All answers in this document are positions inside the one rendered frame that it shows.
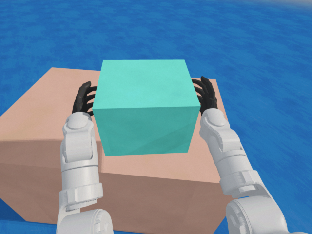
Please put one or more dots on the right robot hand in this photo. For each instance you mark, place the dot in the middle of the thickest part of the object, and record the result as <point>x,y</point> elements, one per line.
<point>207,99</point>

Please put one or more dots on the robot left forearm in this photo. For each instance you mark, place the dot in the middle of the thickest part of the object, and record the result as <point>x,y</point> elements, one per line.
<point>79,166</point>

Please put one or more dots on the robot right forearm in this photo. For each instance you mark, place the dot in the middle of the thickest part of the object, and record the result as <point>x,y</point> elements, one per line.
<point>238,179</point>

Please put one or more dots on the carton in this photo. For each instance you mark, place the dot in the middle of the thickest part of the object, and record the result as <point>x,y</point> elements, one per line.
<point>145,107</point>

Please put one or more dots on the pedestal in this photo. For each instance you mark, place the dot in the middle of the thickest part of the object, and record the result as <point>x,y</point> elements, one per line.
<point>175,193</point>

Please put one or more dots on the right robot upper arm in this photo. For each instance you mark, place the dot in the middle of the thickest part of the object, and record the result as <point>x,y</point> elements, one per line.
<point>255,215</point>

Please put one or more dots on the left robot hand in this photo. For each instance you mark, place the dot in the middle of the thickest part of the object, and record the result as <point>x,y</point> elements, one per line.
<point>80,104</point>

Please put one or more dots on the left robot upper arm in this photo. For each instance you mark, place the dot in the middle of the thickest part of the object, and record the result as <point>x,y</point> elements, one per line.
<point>97,221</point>

